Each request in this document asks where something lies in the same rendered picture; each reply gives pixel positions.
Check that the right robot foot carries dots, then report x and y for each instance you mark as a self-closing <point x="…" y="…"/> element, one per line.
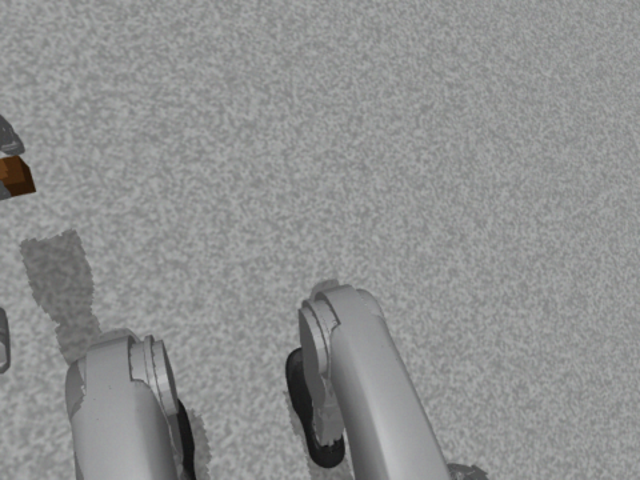
<point x="324" y="456"/>

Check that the left robot foot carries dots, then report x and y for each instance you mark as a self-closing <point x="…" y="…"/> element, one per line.
<point x="187" y="442"/>

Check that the right robot hand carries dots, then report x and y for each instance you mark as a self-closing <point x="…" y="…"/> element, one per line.
<point x="463" y="472"/>

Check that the left robot hand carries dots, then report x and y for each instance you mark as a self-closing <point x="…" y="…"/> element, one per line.
<point x="10" y="144"/>

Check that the small box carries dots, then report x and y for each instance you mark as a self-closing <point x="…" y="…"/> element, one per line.
<point x="16" y="176"/>

